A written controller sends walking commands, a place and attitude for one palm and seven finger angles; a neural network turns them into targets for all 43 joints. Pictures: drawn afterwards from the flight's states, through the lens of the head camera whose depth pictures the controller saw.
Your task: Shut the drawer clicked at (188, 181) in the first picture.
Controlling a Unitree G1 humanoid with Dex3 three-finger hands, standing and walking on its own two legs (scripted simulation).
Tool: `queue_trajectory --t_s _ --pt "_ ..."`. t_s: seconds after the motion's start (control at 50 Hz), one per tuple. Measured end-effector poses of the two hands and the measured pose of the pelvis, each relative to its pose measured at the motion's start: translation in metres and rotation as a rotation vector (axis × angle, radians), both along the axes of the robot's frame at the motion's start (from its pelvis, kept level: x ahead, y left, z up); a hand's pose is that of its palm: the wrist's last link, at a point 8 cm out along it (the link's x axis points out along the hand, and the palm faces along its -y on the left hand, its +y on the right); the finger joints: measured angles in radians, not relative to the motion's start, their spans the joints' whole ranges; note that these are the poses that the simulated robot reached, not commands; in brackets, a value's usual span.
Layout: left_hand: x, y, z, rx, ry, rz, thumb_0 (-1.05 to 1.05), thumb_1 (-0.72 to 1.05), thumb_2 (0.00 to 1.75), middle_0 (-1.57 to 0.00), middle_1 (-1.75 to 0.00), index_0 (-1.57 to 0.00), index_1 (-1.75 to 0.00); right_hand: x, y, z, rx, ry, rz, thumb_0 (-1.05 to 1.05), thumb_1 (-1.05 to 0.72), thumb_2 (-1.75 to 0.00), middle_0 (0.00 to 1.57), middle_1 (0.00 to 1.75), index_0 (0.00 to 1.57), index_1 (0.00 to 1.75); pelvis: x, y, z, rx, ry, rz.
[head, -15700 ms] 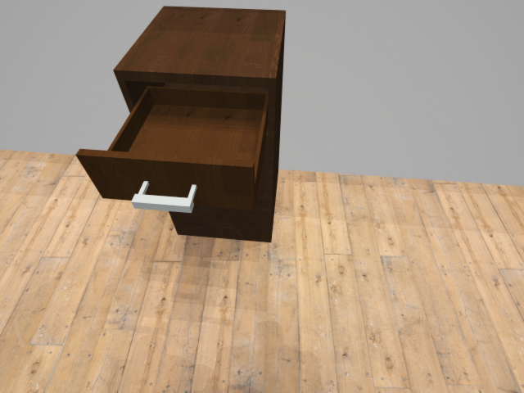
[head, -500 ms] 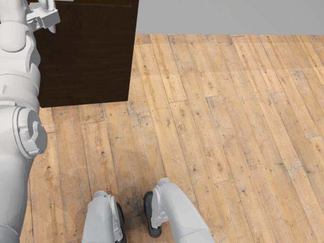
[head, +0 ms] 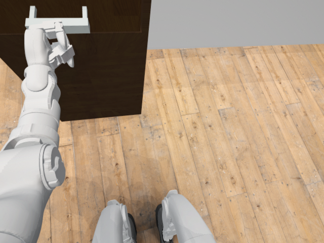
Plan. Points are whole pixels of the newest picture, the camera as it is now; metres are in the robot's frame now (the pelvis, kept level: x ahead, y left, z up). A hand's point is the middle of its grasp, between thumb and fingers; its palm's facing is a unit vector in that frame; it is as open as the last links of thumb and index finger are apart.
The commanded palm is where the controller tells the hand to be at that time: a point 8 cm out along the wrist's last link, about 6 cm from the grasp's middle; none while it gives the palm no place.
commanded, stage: draw the hand back to the body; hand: left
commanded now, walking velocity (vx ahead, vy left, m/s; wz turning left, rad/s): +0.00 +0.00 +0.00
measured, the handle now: (59, 18) +0.64 +0.17 +0.05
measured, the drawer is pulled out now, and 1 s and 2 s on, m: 0.00 0.00 0.00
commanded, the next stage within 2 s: step back with the hand held close in 1.48 s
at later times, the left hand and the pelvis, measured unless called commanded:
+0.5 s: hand (29, 73) +0.43 +0.18 +0.13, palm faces +0.06 -1.00 -0.04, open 3.3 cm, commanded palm +0.40 +0.22 +0.14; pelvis +0.06 +0.00 +0.07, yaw +2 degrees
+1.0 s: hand out of the picture +0.29 +0.21 +0.22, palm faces +0.29 -0.91 -0.29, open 3.3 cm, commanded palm +0.24 +0.26 +0.24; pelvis +0.04 -0.01 +0.11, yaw +3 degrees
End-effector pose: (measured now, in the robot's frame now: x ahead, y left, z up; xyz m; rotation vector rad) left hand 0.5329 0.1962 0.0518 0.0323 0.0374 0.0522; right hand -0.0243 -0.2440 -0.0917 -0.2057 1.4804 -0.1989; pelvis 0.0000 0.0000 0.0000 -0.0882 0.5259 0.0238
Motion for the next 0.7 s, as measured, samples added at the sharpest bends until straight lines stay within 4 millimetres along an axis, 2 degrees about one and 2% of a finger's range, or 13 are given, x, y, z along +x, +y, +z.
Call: queue_trajectory --t_s 0.12,0.2,0.28,0.36,0.44,0.52,0.62,0.7 --pt "0.0 0.003 0.003 -0.016 -0.009 0.011 0.02 0.88 0.9 -1.4 -1.6 -1.4 -1.6 0.033 -0.006 0.004 -0.004 -0.031 0.025 0.0 -0.9 -0.9 0.21 0.3 0.2 0.3 0.015 -0.002 0.007 0.007 -0.012 0.008" --pt "-0.007 0.006 0.015 0.002 -0.069 -0.003 0.02 0.89 0.9 -1.4 -1.6 -1.39 -1.6 0.053 -0.009 0.008 -0.002 -0.056 0.013 0.0 -0.9 -0.9 0.21 0.3 0.2 0.3 0.025 -0.002 0.015 0.012 -0.021 0.0" --pt "-0.037 0.011 0.029 0.03 -0.04 -0.036 0.02 0.9 0.9 -1.39 -1.6 -1.39 -1.6 0.08 -0.006 0.021 0.037 -0.113 -0.004 0.0 -0.91 -0.9 0.2 0.3 0.2 0.3 0.039 -0.001 0.035 0.025 -0.064 -0.014" --pt "-0.074 0.021 0.04 0.009 0.023 -0.012 0.02 0.9 0.9 -1.39 -1.6 -1.39 -1.6 0.116 -0.003 0.038 0.059 -0.208 0.02 0.0 -0.91 -0.9 0.2 0.3 0.2 0.3 0.051 -0.002 0.055 0.037 -0.125 -0.017" --pt "-0.105 0.032 0.064 0.0 -0.036 0.028 0.02 0.9 0.9 -1.4 -1.6 -1.39 -1.6 0.155 -0.004 0.054 0.046 -0.333 0.07 0.0 -0.91 -0.9 0.2 0.3 0.2 0.3 0.056 -0.004 0.065 0.04 -0.183 0.003" --pt "-0.127 0.032 0.088 0.02 -0.094 -0.012 0.02 0.9 0.9 -1.4 -1.6 -1.4 -1.6 0.189 -0.006 0.065 0.036 -0.44 0.12 0.0 -0.91 -0.9 0.2 0.3 0.2 0.3 0.056 -0.004 0.07 0.044 -0.234 0.023" --pt "-0.155 0.027 0.1 0.023 -0.048 -0.065 0.02 0.9 0.9 -1.4 -1.6 -1.4 -1.6 0.218 -0.002 0.079 0.045 -0.565 0.145 0.0 -0.91 -0.9 0.2 0.3 0.2 0.3 0.052 -0.003 0.076 0.054 -0.291 0.027" --pt "-0.186 0.026 0.116 0.143 0.003 -0.014 0.02 0.9 0.9 -1.4 -1.6 -1.4 -1.6 0.231 0.005 0.094 0.052 -0.634 0.129 0.0 -0.91 -0.9 0.2 0.3 0.2 0.3 0.05 -0.004 0.087 0.071 -0.356 0.014"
